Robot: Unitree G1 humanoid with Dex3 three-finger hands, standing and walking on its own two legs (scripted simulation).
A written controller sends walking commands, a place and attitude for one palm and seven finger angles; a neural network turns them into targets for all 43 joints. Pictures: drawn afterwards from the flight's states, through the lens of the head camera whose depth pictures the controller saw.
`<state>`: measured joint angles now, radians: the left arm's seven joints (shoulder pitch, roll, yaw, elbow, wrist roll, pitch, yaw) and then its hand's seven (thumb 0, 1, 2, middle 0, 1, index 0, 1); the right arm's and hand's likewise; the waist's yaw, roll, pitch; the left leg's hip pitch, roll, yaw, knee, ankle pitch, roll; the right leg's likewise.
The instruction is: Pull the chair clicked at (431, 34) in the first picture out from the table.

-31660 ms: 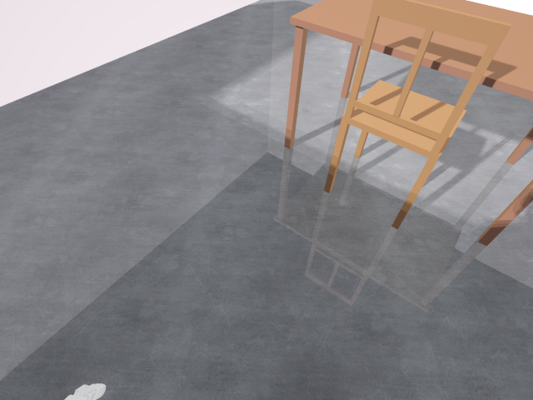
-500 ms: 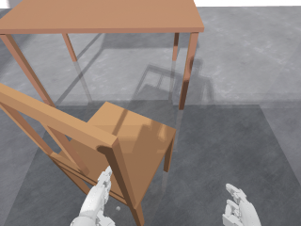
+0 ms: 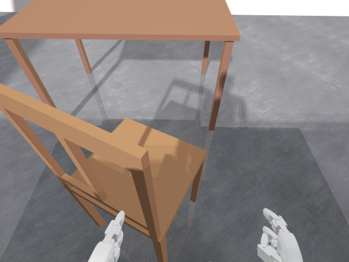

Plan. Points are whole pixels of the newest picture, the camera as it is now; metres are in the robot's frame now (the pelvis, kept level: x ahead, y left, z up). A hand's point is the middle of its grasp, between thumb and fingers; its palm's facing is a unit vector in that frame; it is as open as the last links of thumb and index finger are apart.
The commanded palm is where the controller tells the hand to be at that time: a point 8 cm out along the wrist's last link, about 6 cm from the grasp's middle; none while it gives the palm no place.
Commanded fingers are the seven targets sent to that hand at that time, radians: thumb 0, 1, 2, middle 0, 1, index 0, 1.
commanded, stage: draw the hand back to the body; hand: left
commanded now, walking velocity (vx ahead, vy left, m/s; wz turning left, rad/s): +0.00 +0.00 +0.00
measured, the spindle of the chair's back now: (87, 172) +0.34 +0.23 +0.00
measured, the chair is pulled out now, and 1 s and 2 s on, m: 0.63 0.63 0.63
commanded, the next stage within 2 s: step back with the hand held close in 1.58 s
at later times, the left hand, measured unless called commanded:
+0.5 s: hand (92, 246) +0.15 +0.14 +0.10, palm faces +0.05 -0.99 -0.09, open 17.4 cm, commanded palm +0.12 +0.20 +0.11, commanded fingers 0.00 -0.33 0.31 -0.03 -0.05 -0.03 -0.05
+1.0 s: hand (32, 195) +0.19 +0.21 +0.19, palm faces +0.35 -0.84 -0.41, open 12.3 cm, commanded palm +0.15 +0.26 +0.21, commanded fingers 0.00 0.57 0.74 -0.16 -0.23 -0.16 -0.23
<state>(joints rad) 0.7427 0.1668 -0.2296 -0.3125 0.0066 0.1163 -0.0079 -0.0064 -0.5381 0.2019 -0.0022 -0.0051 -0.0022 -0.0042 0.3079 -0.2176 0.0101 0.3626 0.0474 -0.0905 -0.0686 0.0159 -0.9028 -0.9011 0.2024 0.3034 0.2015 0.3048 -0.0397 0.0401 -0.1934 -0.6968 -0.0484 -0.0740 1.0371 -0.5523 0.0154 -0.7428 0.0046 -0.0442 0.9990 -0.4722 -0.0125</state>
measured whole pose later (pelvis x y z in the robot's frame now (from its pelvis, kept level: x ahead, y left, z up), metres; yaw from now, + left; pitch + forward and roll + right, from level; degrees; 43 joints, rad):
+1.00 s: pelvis +0.02 -0.02 +0.05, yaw +0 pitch +1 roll -1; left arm 0.63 0.35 0.23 -0.49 -0.08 -0.04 0.16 0.00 0.23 0.58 -0.12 -0.17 -0.11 -0.17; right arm 0.25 -0.21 0.01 0.55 0.05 -0.13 -0.12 0.02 -0.90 -0.90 0.20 0.30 0.20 0.30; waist 0.03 0.08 -0.08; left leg -0.26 -0.01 -0.08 0.66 -0.42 -0.01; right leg -0.31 0.03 -0.04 0.65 -0.35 -0.03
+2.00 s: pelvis +0.00 +0.01 +0.07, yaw -3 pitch +1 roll -1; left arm 0.58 0.40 0.39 -0.47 -0.06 -0.18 0.11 0.02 0.89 0.90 -0.21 -0.31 -0.21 -0.31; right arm 0.16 -0.24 -0.02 0.59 0.02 -0.05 -0.05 0.01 -0.90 -0.90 0.20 0.30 0.20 0.30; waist 0.01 0.06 0.05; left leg -0.19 -0.04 -0.02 0.46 -0.28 0.03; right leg -0.25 0.01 0.02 0.42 -0.19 0.01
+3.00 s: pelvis -0.11 +0.00 +0.05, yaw +0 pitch +2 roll -1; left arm 0.59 0.47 0.47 -0.55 -0.05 -0.23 0.19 0.02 0.89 0.90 -0.21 -0.31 -0.21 -0.31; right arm 0.17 -0.17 -0.03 0.64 -0.01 -0.10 -0.07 0.01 -0.90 -0.90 0.20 0.30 0.20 0.30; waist -0.01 -0.04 0.03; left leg -0.41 0.02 -0.01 0.61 -0.24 0.01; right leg -0.53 0.05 0.03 0.92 -0.41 0.01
